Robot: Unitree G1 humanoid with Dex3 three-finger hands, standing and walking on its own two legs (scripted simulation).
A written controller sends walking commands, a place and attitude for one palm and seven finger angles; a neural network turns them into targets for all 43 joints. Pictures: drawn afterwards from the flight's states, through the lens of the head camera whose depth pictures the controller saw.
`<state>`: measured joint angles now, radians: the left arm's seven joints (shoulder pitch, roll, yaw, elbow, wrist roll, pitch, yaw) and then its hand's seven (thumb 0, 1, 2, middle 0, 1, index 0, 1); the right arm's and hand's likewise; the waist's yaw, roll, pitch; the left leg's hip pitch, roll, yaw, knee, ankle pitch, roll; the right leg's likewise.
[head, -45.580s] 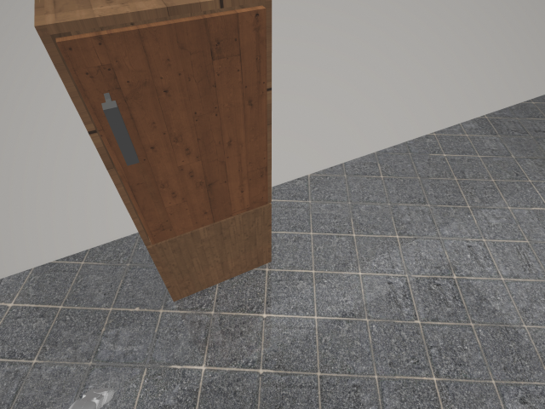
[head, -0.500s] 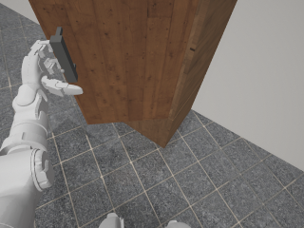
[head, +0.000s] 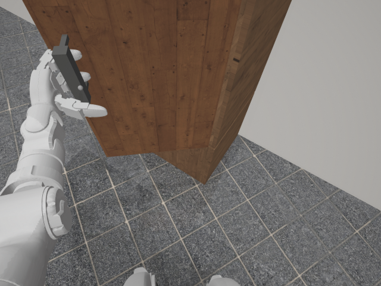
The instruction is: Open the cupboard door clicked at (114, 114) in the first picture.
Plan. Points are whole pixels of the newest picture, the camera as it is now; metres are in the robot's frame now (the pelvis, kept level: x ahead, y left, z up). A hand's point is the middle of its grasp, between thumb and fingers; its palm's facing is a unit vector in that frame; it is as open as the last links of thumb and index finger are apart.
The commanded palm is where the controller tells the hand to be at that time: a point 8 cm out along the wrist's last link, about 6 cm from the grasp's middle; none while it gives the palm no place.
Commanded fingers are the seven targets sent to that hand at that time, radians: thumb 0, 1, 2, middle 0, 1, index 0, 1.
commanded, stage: slide the fingers in behind the handle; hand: left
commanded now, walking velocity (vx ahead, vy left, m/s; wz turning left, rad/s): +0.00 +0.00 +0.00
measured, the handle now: (75, 71) +0.55 +0.20 +0.11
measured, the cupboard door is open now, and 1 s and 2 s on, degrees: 41 41 79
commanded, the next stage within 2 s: close the thumb around the handle in 0.12 s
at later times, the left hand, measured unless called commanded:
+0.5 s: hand (81, 87) +0.50 +0.18 +0.11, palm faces +0.05 -1.00 +0.00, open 11.7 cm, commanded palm +0.47 +0.24 +0.11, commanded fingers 0.00 0.34 0.66 -0.36 -1.29 -0.36 -1.29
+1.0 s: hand (82, 90) +0.49 +0.18 +0.12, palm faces +0.06 -1.00 +0.01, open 6.1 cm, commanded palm +0.46 +0.24 +0.11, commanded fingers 0.00 0.90 0.90 -0.40 -1.35 -0.40 -1.35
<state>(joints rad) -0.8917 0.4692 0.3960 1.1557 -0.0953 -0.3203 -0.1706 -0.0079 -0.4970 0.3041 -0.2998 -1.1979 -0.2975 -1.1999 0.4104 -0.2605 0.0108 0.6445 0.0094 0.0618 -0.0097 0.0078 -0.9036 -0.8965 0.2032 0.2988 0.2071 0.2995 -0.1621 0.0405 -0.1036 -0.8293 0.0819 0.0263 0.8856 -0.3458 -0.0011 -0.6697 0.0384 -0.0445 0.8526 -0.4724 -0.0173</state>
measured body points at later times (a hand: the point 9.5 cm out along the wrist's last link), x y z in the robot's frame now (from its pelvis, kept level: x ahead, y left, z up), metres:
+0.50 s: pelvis +0.00 +0.00 +0.00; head +0.09 +0.02 +0.44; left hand +0.49 +0.24 +0.11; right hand +0.01 -0.26 -0.12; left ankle +0.04 +0.12 -0.69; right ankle -0.04 -0.11 -0.69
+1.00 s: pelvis +0.00 +0.00 +0.00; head +0.08 +0.01 +0.44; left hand +0.48 +0.23 +0.12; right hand +0.00 -0.27 -0.12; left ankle +0.04 +0.12 -0.69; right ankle -0.04 -0.11 -0.69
